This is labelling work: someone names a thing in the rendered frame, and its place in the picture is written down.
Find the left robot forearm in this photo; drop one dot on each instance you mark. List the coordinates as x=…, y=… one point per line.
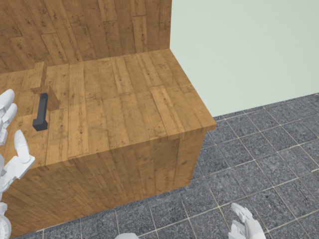
x=5, y=225

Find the counter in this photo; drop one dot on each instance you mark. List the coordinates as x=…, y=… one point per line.
x=124, y=121

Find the tap lever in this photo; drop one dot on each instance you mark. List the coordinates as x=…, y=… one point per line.
x=40, y=123

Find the left robot hand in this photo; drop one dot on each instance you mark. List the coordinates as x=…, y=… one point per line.
x=20, y=164

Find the right robot hand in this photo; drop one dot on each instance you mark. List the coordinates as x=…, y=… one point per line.
x=252, y=228

